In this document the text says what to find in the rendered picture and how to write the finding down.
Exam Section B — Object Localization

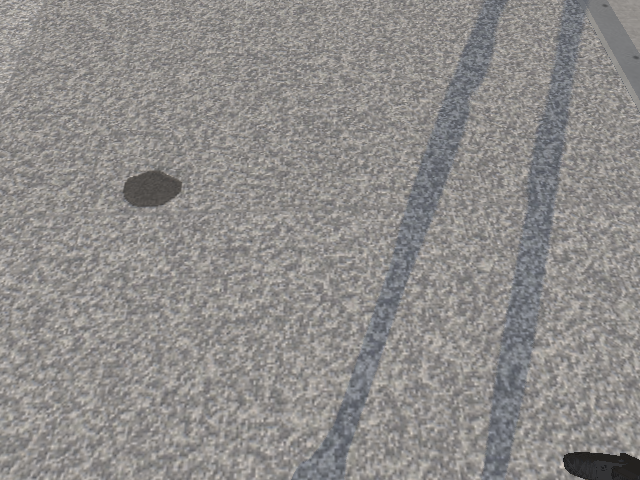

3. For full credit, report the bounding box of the right robot hand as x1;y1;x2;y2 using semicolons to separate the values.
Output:
563;452;640;480

